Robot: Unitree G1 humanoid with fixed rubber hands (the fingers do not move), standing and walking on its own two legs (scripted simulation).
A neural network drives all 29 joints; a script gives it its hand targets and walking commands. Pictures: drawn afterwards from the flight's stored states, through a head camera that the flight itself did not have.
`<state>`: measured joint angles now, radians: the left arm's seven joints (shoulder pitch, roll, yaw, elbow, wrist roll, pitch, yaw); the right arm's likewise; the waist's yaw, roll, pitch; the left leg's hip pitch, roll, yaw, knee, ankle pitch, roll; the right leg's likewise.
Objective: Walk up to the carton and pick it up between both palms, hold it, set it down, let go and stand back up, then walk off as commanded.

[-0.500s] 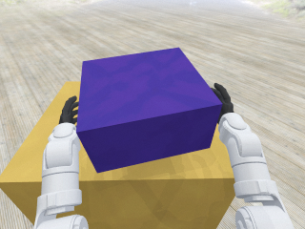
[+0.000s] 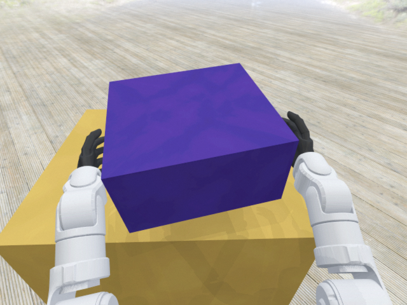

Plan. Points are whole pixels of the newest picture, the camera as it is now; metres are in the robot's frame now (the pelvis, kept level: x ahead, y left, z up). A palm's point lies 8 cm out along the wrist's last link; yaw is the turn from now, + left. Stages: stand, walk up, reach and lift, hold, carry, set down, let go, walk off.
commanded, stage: hold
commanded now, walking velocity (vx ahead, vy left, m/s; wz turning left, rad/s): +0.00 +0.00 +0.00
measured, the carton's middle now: (191, 137) +0.42 +0.01 +0.18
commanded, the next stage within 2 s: none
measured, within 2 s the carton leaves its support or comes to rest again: neither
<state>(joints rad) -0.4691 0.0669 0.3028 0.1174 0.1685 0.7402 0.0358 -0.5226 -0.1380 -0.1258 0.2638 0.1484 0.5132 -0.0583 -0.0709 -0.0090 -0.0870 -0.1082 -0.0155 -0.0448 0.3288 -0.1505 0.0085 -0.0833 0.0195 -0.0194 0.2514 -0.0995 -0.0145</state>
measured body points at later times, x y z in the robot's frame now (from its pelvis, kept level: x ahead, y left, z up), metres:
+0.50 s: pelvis -0.01 +0.00 +0.00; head -0.07 +0.01 +0.44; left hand +0.35 +0.20 +0.18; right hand +0.35 -0.19 +0.20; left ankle +0.02 +0.11 -0.75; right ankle +0.03 -0.11 -0.75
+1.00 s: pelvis -0.01 +0.00 +0.00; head -0.07 +0.02 +0.44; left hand +0.35 +0.20 +0.17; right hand +0.35 -0.19 +0.20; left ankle +0.02 +0.11 -0.75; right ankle +0.03 -0.11 -0.75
